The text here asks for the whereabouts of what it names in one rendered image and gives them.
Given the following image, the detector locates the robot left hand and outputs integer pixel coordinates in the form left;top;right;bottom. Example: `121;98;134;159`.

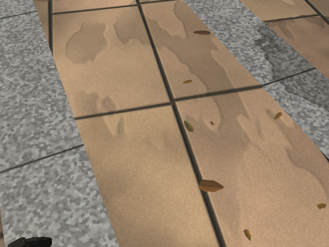
7;237;52;247

